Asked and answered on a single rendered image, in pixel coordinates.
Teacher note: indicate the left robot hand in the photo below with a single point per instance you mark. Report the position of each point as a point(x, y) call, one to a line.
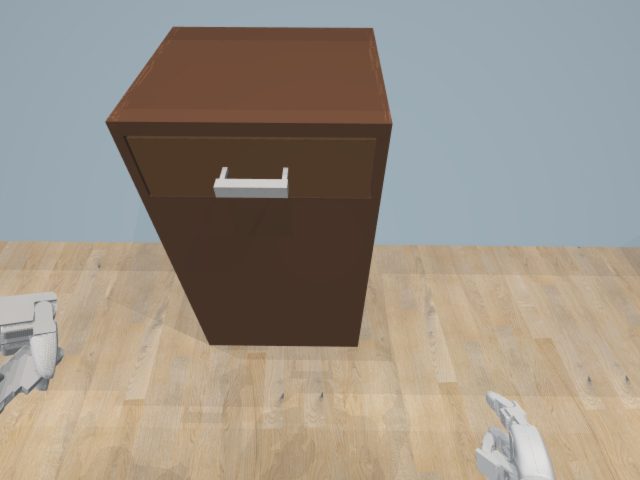
point(28, 332)

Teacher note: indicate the cabinet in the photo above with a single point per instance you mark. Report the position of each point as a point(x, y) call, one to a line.
point(264, 271)

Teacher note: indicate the handle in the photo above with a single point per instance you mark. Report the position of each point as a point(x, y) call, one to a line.
point(251, 188)

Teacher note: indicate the right robot hand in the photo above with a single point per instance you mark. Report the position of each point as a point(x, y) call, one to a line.
point(522, 453)

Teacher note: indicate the drawer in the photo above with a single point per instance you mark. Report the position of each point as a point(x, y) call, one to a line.
point(318, 166)

